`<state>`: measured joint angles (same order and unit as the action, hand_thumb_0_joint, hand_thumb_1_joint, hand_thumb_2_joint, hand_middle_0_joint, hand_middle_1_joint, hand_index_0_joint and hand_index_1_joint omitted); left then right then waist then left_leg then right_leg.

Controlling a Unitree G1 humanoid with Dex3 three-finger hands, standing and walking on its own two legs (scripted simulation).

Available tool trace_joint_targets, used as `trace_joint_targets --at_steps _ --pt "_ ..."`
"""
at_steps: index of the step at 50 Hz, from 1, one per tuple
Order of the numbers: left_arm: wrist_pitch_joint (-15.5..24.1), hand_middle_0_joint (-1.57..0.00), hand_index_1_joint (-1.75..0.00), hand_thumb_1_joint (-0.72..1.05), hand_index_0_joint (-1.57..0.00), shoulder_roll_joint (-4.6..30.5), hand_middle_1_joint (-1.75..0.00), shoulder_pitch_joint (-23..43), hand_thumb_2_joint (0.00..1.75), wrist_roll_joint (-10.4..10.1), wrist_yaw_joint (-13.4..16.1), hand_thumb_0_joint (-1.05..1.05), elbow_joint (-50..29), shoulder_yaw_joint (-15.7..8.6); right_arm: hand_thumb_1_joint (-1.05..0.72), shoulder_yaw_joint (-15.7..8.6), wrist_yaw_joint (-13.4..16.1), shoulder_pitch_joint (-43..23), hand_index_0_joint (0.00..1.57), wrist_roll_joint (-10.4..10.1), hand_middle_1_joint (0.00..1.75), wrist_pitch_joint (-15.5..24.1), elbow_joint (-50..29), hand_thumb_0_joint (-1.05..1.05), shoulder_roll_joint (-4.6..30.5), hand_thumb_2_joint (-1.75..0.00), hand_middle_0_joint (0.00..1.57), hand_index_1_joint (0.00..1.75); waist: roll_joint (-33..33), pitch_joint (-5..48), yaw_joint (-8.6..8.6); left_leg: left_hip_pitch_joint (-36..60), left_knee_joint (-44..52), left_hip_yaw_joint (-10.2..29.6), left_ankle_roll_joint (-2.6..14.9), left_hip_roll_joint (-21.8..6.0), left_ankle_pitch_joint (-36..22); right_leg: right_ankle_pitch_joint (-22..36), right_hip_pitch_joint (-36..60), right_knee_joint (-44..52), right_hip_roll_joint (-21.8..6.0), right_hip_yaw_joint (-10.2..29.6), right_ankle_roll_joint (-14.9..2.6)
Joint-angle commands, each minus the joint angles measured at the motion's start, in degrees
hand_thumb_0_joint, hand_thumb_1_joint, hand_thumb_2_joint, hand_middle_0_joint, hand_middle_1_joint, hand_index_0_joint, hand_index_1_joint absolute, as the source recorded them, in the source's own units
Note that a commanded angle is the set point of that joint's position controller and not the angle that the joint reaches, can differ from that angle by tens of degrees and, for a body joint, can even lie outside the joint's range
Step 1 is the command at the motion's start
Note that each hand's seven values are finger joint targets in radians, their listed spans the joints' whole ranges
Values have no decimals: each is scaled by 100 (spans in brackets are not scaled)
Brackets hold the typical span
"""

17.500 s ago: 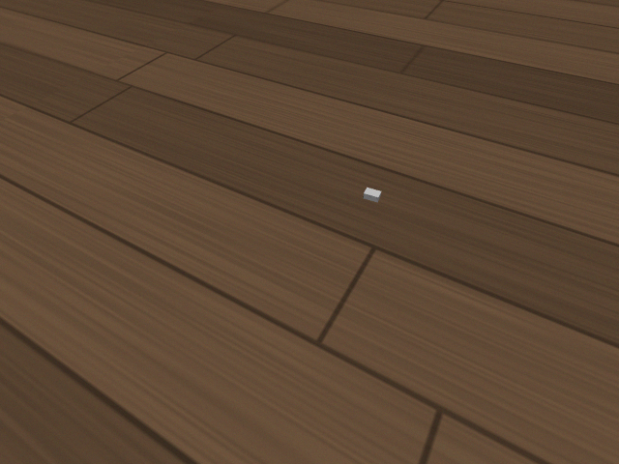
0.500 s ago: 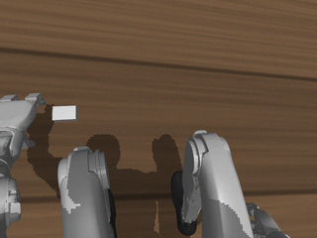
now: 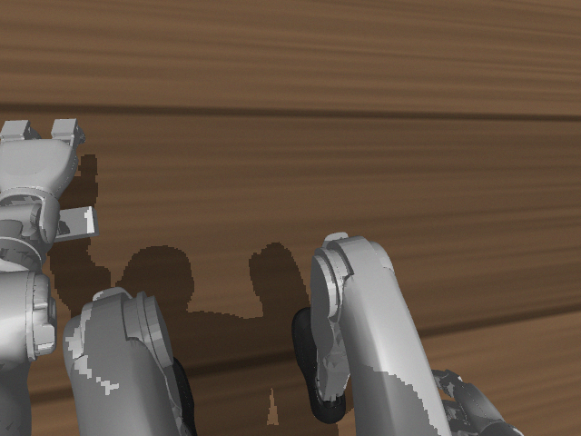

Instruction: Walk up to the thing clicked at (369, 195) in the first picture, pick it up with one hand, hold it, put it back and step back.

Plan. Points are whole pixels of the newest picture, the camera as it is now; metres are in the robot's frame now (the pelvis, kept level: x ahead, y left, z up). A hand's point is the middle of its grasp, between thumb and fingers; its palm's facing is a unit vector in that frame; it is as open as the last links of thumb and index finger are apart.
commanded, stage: approach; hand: left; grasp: from above
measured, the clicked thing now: (72, 224) +0.45 +0.26 -0.30
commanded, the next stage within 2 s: close in in 0.44 s
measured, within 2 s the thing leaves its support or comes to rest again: neither
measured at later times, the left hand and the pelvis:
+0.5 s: hand (7, 245) +0.41 +0.29 -0.17, palm faces -0.47 -0.02 -0.88, open 14.1 cm; pelvis -0.01 +0.00 +0.01, yaw +0 degrees
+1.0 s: hand (46, 223) +0.44 +0.27 -0.23, palm faces -0.51 -0.05 -0.86, open 14.3 cm; pelvis +0.00 +0.00 -0.02, yaw -2 degrees
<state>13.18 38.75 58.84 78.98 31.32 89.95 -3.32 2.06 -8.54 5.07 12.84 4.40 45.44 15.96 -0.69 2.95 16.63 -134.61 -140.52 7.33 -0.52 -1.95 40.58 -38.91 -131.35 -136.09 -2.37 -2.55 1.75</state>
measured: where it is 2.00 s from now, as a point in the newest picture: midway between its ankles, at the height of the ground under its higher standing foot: (254, 410)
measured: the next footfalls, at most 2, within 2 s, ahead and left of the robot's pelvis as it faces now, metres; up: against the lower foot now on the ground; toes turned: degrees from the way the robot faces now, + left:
none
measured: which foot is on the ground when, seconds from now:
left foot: down 0.00-1.00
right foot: down 0.00-1.00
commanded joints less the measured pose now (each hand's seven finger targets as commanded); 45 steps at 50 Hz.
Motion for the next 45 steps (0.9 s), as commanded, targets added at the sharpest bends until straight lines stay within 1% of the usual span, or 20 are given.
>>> trace_joint_targets --at_steps 1,8,11,13,14,15,16,17,18,19,24,27,29,34,36,38,39,40,41,45 --pt "-437 -7 -101 -55 -7 1510 -101 1414 102 -213 87 0 -528 -303 -91 -284 -13 1281 20 -49 30 5 -114 0 1456 -90 20 30 1590 3784 -88 2866 1467 -616 275 271 -1178 1462 2039 1368 303 -597 -332" --pt "-561 -7 -100 -57 -6 1695 -99 223 103 -712 -505 0 -642 -523 -91 -253 -72 1292 20 -243 30 -34 -385 0 1420 -90 20 30 1013 3754 -325 2278 1339 -679 378 271 -1278 1628 2884 1440 323 -473 -218" --pt "-240 -7 -101 -57 -7 2120 -101 163 102 -827 -689 0 -1600 -862 -91 -382 -81 1383 20 -271 30 -88 -420 0 1459 -90 20 30 1084 4106 -528 2308 1296 -699 360 250 -1446 1810 3296 1441 308 -403 -195" --pt "-14 -6 -101 -58 -6 1743 -101 -18 102 -878 -780 0 -1808 -732 -91 -453 -88 1479 20 -277 30 -139 -362 0 1444 -90 20 30 1088 4021 -463 2426 1306 -637 311 257 -1261 1551 3028 1484 293 -441 -241" --pt "150 -6 -101 -58 -6 1901 -101 267 101 -878 -782 0 -2298 -794 -91 -550 -83 1472 20 -274 30 -143 -412 0 1484 -90 20 30 1167 4008 -392 2503 1283 -613 288 230 -1234 1504 2909 1478 302 -468 -260" --pt "255 -7 -100 -59 -6 1628 -100 183 103 -876 -816 0 -2342 -610 -91 -577 -69 1539 20 -293 30 -156 -340 0 1473 -90 20 30 1253 3918 -391 2646 1312 -579 249 239 -1113 1314 2662 1505 295 -466 -318" --pt "410 -7 -100 -57 -7 1569 -100 553 101 -900 -807 0 -2866 -540 -91 -680 -41 1524 20 -310 30 -165 -372 0 1497 -90 20 30 1461 4013 -324 2824 1355 -540 217 225 -975 1126 2416 1557 297 -490 -366" --pt "491 -8 -99 -56 -8 1472 -99 419 102 -875 -790 0 -2939 -490 -91 -708 -32 1573 20 -326 30 -164 -353 0 1477 -90 20 30 1630 4051 -341 3113 1441 -487 180 197 -989 1092 2277 1553 290 -504 -370" --pt "594 -8 -100 -55 -8 1501 -100 735 100 -898 -744 0 -3311 -421 -91 -742 -15 1516 20 -360 30 -161 -355 0 1430 -90 20 30 1755 4227 -363 3142 1490 -489 169 199 -862 967 2204 1564 309 -495 -390" --pt "621 -8 -98 -57 -7 1328 -98 565 102 -842 -677 0 -3124 -352 -91 -789 14 1523 20 -371 30 -162 -303 0 1449 -90 20 30 1716 4049 -342 3221 1518 -470 149 196 -808 902 2009 1572 291 -518 -384" --pt "608 -12 -100 -51 -11 805 -99 1460 107 -539 -347 0 -2072 210 -91 -676 76 1547 20 -327 30 -102 19 0 1412 -90 20 30 1458 3383 65 3087 1488 -413 165 190 -702 822 1475 1580 308 -639 -339" --pt "492 -16 -103 -43 -15 854 -102 1679 107 -315 -151 0 -1068 287 -91 -546 85 1430 20 -285 30 -18 99 0 1492 -90 20 30 1360 2980 127 3002 1552 -359 166 215 -584 702 1175 1451 285 -753 -315" --pt "376 -9 -99 -50 -10 1025 -100 1658 98 -121 -58 0 -552 240 -91 -442 77 1363 20 -254 30 27 74 0 1546 -90 20 30 1465 2949 138 3054 1552 -365 173 238 -670 802 1192 1378 281 -785 -284" --pt "152 -7 -99 -52 -8 1569 -100 1619 98 42 87 0 -28 -145 -90 -251 -28 1194 20 -86 30 112 -72 0 1575 -90 20 30 1784 3084 91 3174 1583 -339 162 239 -891 1053 1320 1146 286 -839 -255" --pt "71 -7 -98 -55 -6 1791 -97 1447 101 27 151 0 -185 -352 -90 -204 -67 1098 20 -44 30 122 -186 0 1558 -90 20 30 1915 3352 -15 3153 1530 -422 178 264 -1039 1183 1594 1149 326 -803 -283" --pt "1 -7 -98 -55 -6 1847 -97 1321 101 54 140 0 32 -409 -90 -163 -122 1080 20 6 30 149 -295 0 1600 -90 20 30 1823 3243 126 2969 1326 -491 213 255 -1116 1303 1658 1099 342 -777 -280" --pt "-22 -7 -97 -55 -5 1982 -96 1220 102 6 150 0 92 -571 -90 -158 -141 1163 20 46 30 147 -261 0 1617 -90 20 30 1705 3213 135 2853 1283 -501 231 259 -1117 1339 1772 1118 346 -761 -274" --pt "-6 -7 -96 -55 -5 1915 -95 1260 102 -38 146 0 -28 -519 -90 -132 -162 1124 20 67 30 158 -336 0 1622 -90 20 30 1691 3199 150 2759 1251 -497 247 264 -1113 1337 1806 1114 338 -757 -256" --pt "2 -6 -97 -55 -5 2153 -96 1137 102 -100 176 0 22 -736 -90 -124 -164 1181 20 97 30 155 -270 0 1619 -90 20 30 1631 3222 118 2635 1203 -501 259 253 -1049 1325 1937 1160 356 -728 -268" --pt "202 -6 -97 -56 -5 2337 -96 1203 101 -256 117 0 -369 -804 -90 -76 -212 1266 20 176 30 195 -267 0 1662 -90 20 30 1637 3482 180 2548 987 -461 264 222 -1147 1469 2260 1095 363 -674 -250"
